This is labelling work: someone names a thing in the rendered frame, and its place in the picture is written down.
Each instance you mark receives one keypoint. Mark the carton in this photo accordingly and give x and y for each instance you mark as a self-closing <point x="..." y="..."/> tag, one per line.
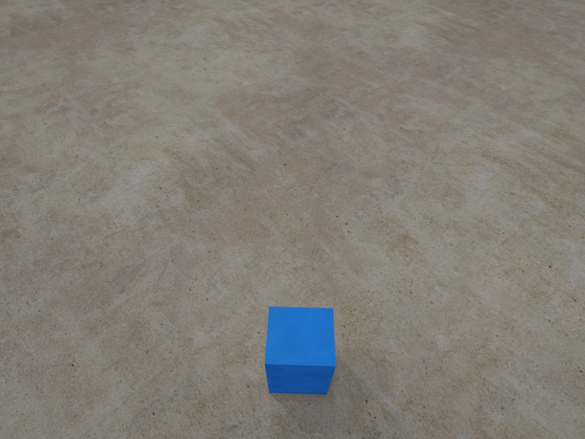
<point x="300" y="350"/>

